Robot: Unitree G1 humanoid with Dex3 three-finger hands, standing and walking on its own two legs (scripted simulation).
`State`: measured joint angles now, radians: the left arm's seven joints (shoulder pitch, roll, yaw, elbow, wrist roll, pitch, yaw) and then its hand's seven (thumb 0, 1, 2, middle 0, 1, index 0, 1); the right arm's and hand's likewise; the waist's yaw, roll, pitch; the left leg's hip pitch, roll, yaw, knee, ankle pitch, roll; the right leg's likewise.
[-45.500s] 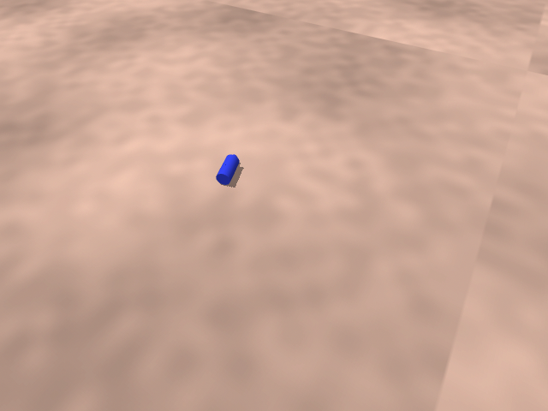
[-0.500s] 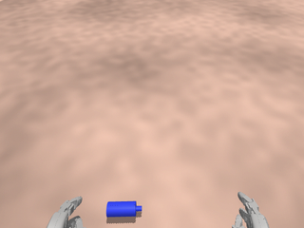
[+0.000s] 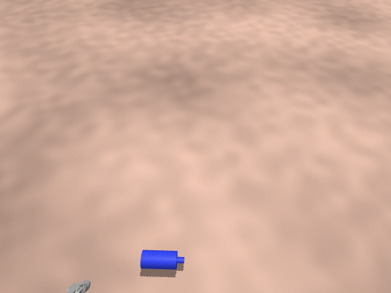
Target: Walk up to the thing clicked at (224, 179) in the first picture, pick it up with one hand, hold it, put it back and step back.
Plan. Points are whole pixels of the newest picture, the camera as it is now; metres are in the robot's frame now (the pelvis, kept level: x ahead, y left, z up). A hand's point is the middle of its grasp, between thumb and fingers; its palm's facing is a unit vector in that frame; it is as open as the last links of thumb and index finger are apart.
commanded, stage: stand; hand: left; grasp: from above
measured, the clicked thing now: (163, 259) +0.40 +0.16 -0.70
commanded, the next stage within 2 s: none
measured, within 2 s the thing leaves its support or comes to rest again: neither
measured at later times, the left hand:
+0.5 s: hand out of the picture +0.05 +0.23 -0.13, palm faces +0.02 -0.95 -0.32, open 7.3 cm
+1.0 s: hand out of the picture +0.05 +0.23 -0.12, palm faces +0.00 -0.94 -0.33, open 7.3 cm
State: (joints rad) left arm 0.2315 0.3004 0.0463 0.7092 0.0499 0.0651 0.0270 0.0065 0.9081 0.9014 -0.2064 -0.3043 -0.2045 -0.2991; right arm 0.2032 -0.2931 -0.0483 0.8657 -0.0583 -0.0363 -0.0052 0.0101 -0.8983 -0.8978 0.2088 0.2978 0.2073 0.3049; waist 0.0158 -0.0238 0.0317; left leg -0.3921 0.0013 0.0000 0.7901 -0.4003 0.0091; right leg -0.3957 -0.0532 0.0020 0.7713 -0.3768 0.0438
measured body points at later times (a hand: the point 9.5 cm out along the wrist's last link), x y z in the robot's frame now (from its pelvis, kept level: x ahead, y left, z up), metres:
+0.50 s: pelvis +0.00 +0.00 +0.03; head -0.01 +0.00 +0.48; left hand +0.05 +0.28 -0.11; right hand +0.06 -0.27 -0.11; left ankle +0.01 +0.12 -0.71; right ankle +0.02 -0.15 -0.71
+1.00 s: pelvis +0.00 -0.01 +0.04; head +0.00 -0.02 +0.49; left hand +0.05 +0.28 -0.10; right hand +0.05 -0.30 -0.11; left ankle +0.01 +0.12 -0.71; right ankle +0.02 -0.15 -0.71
